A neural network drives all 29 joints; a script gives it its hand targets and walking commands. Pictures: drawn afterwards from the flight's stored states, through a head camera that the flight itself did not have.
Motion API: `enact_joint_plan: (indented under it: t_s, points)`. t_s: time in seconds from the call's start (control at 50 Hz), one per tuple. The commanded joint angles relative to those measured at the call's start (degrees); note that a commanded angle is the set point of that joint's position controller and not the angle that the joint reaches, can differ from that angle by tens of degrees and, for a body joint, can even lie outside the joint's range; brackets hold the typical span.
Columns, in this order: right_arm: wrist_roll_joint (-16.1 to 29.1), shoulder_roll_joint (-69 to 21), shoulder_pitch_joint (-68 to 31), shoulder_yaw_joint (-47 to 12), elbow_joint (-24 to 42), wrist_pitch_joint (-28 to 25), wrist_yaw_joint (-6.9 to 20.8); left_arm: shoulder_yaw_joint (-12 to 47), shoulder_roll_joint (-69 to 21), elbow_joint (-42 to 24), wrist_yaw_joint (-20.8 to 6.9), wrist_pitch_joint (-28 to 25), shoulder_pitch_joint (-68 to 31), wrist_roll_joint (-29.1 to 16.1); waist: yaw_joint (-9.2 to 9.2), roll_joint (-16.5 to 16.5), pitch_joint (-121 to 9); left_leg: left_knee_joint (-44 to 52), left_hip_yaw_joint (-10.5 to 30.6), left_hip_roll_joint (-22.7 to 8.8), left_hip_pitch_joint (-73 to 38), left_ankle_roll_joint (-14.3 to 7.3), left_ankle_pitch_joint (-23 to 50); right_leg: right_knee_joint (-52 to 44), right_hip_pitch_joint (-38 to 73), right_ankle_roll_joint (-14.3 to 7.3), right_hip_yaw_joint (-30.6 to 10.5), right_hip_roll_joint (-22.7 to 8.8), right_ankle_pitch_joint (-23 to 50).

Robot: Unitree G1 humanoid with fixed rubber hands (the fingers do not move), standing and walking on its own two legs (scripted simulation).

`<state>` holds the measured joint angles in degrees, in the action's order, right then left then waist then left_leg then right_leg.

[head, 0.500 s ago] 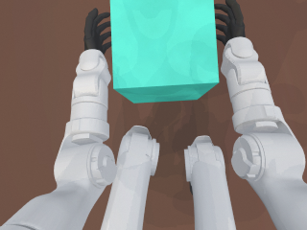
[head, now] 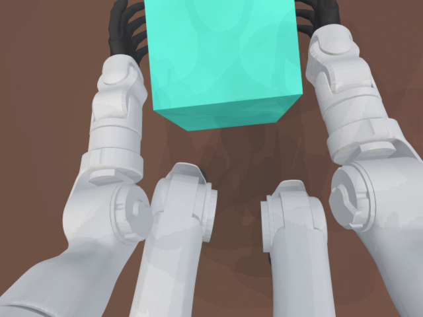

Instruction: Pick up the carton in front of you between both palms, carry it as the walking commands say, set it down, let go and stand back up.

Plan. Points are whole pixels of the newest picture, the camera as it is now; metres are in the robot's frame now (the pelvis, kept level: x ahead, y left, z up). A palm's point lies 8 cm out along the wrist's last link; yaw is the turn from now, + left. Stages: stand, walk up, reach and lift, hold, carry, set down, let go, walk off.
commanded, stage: set down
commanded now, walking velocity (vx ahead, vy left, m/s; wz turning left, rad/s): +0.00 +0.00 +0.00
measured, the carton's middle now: (224, 65) +0.50 +0.07 -0.25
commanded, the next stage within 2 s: none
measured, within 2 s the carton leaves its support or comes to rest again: rests again in 0.92 s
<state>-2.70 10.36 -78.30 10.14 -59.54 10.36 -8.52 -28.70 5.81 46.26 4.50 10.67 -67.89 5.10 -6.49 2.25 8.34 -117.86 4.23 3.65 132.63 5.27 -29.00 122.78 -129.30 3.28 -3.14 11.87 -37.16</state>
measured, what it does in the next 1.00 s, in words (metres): stands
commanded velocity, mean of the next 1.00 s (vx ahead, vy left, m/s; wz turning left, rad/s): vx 0.00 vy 0.00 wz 0.00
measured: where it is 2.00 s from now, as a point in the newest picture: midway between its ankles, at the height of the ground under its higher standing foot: (232, 231)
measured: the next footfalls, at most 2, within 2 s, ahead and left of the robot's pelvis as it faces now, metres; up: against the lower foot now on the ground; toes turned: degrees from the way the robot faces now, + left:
none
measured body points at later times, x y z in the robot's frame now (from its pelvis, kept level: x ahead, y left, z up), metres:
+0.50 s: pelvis -0.01 +0.00 -0.01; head +0.34 +0.01 +0.27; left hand +0.49 +0.23 -0.17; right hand +0.56 -0.07 -0.17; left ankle +0.12 +0.14 -0.36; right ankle +0.08 -0.11 -0.36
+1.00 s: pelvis -0.01 +0.00 -0.01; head +0.36 +0.01 +0.23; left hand +0.47 +0.26 -0.21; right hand +0.54 -0.11 -0.22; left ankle +0.12 +0.14 -0.36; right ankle +0.08 -0.11 -0.36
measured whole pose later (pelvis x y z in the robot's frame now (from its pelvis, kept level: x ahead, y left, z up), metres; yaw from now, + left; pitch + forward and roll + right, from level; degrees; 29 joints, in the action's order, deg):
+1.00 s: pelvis -0.01 +0.00 -0.01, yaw +1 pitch +39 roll +2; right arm 3.6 20.2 -80.6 3.0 -65.6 3.1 -4.3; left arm -21.5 16.3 65.8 3.5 -0.5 -74.4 -4.1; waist -6.1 -0.1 19.0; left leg -120.9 1.0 1.1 131.2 3.0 -28.5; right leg 126.6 -128.3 1.6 -2.3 6.6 -37.0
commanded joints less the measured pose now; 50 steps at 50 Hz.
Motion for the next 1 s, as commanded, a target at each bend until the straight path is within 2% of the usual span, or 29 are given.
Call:
enact_joint_plan:
  t_s: [0.0, 0.22, 0.56, 0.72, 0.78, 0.82, 0.84, 0.86, 0.9, 0.98]
  points:
    - [2.8, -50.6, -26.9, -14.8, 4.6, -2.4, 13.7, 23.9, -43.3, -1.4, -15.4, -0.6, -35.2, -4.0, -3.08, 4.5, -57.8, 4.1, -9.3, 1.9, -34.8, -2.5, 22.0, -12.5, 20.0, -2.2, 5.1, -0.8, 19.2]
    - [-2.4, -43.1, -25.2, -7.8, -2.0, -1.4, 15.0, 17.3, -37.0, 3.9, -15.5, -0.4, -33.4, 0.1, -1.12, 4.2, -46.4, 4.4, -8.5, 1.7, -29.6, -3.0, 14.9, -12.9, 15.1, -3.1, 4.4, -1.4, 12.6]
    - [-7.9, -31.3, -19.7, -1.1, -8.8, -1.1, 15.7, 8.4, -27.0, 11.1, -15.2, -0.6, -26.8, 5.0, 0.4, 4.2, -35.5, 4.8, -7.5, 1.2, -23.7, -4.2, 9.8, -13.3, 12.7, -3.7, 3.3, -3.1, 9.4]
    - [-7.8, -25.2, -18.4, -1.3, -9.0, -1.9, 14.7, 6.3, -21.3, 13.9, -13.9, -1.9, -24.4, 4.6, 0.57, 3.6, -35.0, 3.7, -7.7, 0.7, -24.0, -3.8, 9.4, -12.1, 15.3, -3.4, 3.4, -3.9, 9.8]
    - [-7.1, -15.0, -16.8, -1.0, -8.6, -2.8, 12.6, 3.8, -11.9, 15.7, -11.3, -3.7, -20.2, 4.2, -0.01, 3.4, -36.5, 3.2, -8.2, -0.2, -26.4, -3.1, 10.3, -11.4, 17.3, -2.6, 3.6, -4.6, 10.0]
    - [-5.4, 0.0, -13.7, -0.2, -7.9, -4.1, 9.1, 0.8, 2.2, 16.9, -7.4, -6.0, -14.3, 3.2, -0.5, 3.1, -37.8, 3.3, -8.5, -0.9, -28.4, -2.4, 11.1, -11.0, 18.7, -1.9, 3.6, -5.6, 10.3]
    - [-3.1, 8.4, -12.4, -0.6, -6.6, -5.3, 6.7, 0.2, 10.7, 16.5, -4.7, -7.9, -12.5, 1.3, -0.98, 2.5, -39.1, 3.3, -8.5, -1.2, -29.8, -2.0, 12.7, -10.6, 18.6, -1.6, 3.3, -6.1, 11.3]
    - [-0.4, 13.1, -13.4, -1.9, -5.5, -6.5, 4.9, 1.3, 15.0, 15.7, -2.5, -9.6, -13.2, -1.3, -1.73, 2.1, -41.2, 3.1, -8.1, -1.5, -31.2, -1.6, 15.7, -10.1, 18.6, -1.5, 2.7, -6.7, 13.6]
    - [4.1, 14.2, -16.2, -4.8, -3.5, -8.0, 3.7, 4.2, 17.6, 15.1, -0.7, -11.8, -15.7, -6.0, -2.59, 2.9, -44.5, 2.0, -7.1, -2.2, -32.7, -1.5, 20.4, -9.0, 19.7, -1.1, 1.7, -7.7, 18.3]
    - [10.4, 13.6, -20.8, -10.9, 3.9, -9.3, 3.9, 10.7, 18.5, 12.5, -0.3, -13.9, -19.4, -14.1, -3.17, 5.8, -52.2, 0.5, -6.6, -3.4, -32.9, -2.3, 25.7, -7.0, 25.8, -1.2, 1.0, -9.0, 24.3]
